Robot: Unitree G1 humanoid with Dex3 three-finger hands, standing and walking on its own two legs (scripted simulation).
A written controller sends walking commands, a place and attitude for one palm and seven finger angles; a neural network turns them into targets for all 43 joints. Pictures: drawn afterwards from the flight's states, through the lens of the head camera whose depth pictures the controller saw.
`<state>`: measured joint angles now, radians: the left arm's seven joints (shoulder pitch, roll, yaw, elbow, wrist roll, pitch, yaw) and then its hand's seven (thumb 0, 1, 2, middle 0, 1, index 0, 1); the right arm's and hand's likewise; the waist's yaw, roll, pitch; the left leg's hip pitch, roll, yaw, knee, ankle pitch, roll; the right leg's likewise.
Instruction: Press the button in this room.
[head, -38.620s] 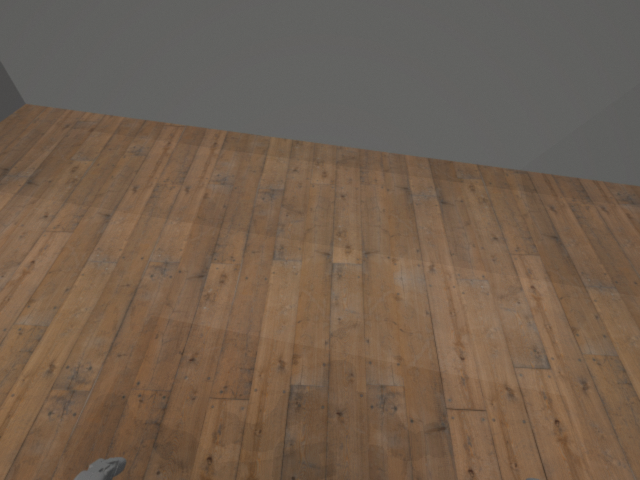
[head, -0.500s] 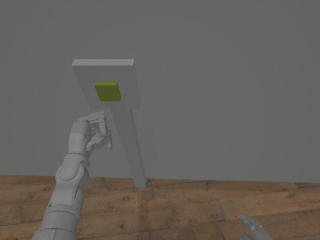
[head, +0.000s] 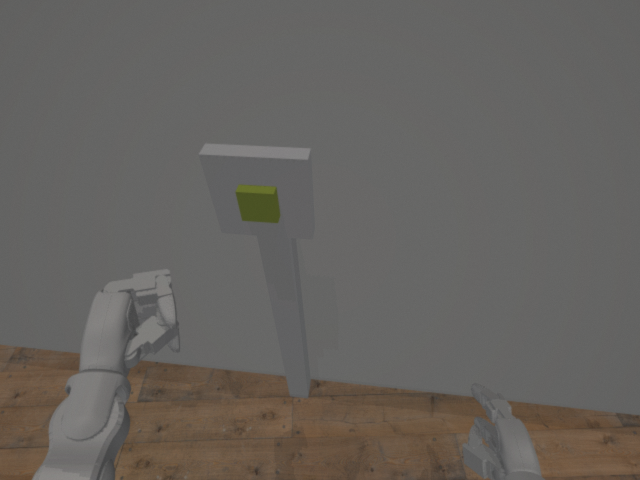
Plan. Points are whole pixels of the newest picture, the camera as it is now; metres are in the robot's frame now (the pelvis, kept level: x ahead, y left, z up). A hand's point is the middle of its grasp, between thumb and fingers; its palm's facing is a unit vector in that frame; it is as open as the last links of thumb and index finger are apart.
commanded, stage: draw the hand back to the body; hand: left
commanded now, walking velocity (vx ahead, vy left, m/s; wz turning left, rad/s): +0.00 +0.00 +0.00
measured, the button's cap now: (259, 202) +0.49 +0.15 +0.08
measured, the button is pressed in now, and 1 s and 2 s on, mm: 0 0 0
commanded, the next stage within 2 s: step back with the hand held close in 0.78 s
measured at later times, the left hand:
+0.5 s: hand (72, 342) +0.19 +0.25 +0.16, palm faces +0.39 -0.83 -0.39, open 3.1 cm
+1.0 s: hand (57, 346) +0.18 +0.26 +0.17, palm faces +0.42 -0.81 -0.40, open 3.1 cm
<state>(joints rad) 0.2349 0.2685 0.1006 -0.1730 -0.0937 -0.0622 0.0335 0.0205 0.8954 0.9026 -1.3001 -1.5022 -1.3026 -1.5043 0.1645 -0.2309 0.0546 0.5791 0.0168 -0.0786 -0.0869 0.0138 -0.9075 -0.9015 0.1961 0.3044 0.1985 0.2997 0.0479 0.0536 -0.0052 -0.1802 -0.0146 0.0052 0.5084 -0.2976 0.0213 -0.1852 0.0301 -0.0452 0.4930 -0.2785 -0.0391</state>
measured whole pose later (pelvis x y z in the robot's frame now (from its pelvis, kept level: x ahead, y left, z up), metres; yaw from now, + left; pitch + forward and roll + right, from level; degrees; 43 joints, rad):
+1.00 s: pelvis +0.00 +0.01 +0.01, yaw -1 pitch -3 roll -1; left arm 0.52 0.32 0.32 -0.46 -0.05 -0.14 0.11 0.02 0.89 0.90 -1.31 -1.50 -1.31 -1.50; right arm 0.19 -0.22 0.04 0.60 0.00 -0.07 -0.07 0.01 -0.91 -0.90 0.20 0.30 0.20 0.30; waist 0.05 0.07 0.00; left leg -0.12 -0.01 0.02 0.44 -0.26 0.04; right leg -0.11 0.04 -0.03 0.37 -0.21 -0.02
